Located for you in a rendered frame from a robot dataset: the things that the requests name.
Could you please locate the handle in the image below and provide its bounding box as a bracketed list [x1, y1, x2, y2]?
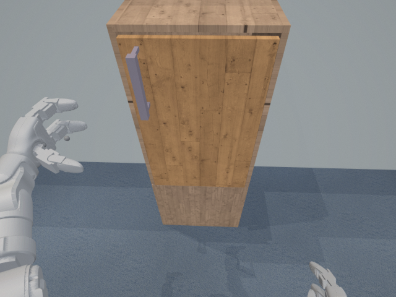
[125, 46, 150, 120]

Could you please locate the robot right hand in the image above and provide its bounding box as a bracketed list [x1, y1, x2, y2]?
[308, 261, 347, 297]

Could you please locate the left robot forearm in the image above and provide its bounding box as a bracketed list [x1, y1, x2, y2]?
[0, 153, 39, 272]

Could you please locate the robot left hand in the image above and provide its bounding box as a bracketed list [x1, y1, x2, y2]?
[6, 97, 87, 174]

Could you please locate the cupboard door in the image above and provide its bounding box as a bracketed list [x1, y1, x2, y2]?
[116, 35, 280, 187]

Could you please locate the robot left upper arm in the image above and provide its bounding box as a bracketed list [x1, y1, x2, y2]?
[0, 264, 48, 297]

